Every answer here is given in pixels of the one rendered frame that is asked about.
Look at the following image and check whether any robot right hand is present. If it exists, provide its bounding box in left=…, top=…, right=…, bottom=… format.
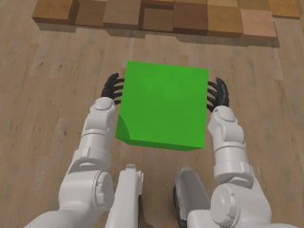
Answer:
left=206, top=78, right=230, bottom=113

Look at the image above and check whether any left robot shin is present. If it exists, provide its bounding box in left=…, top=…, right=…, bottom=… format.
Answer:
left=119, top=164, right=138, bottom=178

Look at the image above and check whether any carton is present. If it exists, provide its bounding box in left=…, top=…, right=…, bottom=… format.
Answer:
left=115, top=61, right=209, bottom=152

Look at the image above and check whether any right robot upper arm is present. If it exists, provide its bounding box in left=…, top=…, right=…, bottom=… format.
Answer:
left=209, top=183, right=298, bottom=228

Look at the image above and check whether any robot left hand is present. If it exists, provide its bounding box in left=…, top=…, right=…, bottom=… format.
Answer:
left=101, top=72, right=124, bottom=105

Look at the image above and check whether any left robot upper arm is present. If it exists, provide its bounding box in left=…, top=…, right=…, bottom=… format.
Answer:
left=24, top=170, right=115, bottom=228

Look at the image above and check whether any robot left forearm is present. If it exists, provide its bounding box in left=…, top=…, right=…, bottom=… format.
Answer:
left=58, top=97, right=116, bottom=207

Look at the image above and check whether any robot left thigh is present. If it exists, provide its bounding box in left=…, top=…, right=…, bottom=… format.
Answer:
left=104, top=168, right=143, bottom=228

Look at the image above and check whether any robot right forearm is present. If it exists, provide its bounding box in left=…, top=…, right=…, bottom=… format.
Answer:
left=207, top=105, right=266, bottom=198

